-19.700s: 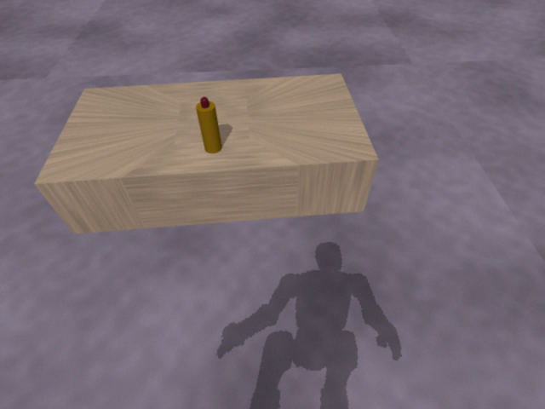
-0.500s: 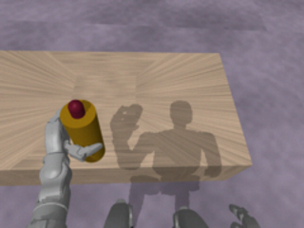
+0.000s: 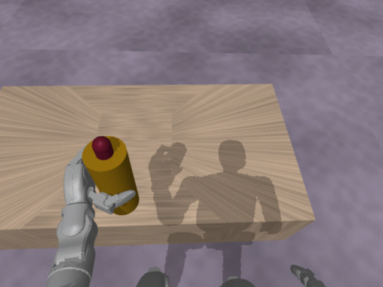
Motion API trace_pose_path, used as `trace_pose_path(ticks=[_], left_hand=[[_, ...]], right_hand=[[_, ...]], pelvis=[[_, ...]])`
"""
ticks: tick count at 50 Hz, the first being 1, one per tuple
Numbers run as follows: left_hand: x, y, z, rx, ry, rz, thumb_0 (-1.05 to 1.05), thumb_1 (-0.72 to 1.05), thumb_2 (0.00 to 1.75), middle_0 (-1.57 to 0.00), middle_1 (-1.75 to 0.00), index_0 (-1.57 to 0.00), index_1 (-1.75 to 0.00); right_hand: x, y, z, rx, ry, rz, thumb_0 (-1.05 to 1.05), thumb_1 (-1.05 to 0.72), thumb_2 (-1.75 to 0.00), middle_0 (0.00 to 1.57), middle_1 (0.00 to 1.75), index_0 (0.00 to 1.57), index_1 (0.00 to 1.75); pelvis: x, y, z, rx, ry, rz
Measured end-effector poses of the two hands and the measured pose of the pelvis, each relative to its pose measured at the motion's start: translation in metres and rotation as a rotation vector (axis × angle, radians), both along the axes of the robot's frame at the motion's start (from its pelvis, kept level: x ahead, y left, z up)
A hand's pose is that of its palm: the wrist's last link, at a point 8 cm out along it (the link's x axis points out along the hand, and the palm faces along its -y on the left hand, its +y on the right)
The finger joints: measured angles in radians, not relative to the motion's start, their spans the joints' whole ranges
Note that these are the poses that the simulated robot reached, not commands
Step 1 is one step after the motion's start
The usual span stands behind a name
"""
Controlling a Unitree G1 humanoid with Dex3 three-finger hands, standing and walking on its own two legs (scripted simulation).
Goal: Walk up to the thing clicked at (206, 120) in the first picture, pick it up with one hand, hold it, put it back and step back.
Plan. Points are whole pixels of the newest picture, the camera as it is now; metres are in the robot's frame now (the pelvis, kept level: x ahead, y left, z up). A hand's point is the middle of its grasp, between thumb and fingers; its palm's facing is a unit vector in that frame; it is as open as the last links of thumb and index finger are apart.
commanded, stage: lift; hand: left
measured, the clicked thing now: (114, 176) +0.34 +0.16 +0.03
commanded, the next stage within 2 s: hold in 0.08 s
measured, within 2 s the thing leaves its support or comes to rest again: neither
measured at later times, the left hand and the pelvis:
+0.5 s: hand (110, 173) +0.34 +0.17 +0.04, palm faces +0.15 -0.99 -0.03, open 10.8 cm; pelvis +0.01 +0.00 +0.01, yaw +0 degrees
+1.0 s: hand (108, 175) +0.33 +0.17 +0.06, palm faces +0.15 -0.99 -0.02, open 10.8 cm; pelvis +0.01 +0.00 +0.02, yaw +0 degrees
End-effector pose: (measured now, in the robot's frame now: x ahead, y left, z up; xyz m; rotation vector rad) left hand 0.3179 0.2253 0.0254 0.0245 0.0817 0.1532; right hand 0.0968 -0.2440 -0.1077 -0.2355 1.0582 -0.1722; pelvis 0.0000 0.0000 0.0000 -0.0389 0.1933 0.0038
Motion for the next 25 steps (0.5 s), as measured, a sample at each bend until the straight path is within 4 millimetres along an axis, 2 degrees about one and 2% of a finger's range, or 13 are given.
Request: trace_pose_path(ticks=[25], left_hand=[[-0.003,-0.006,0.020,0.000,-0.012,0.003,-0.03,-0.61,1.02,-0.74,-1.16,-0.77,-1.18]], right_hand=[[0.013,0.000,0.015,0.010,-0.031,0.006,0.01,-0.92,-0.90,0.20,0.30,0.20,0.30]], pelvis=[[0.008,-0.002,0.014,0.010,-0.046,0.001]])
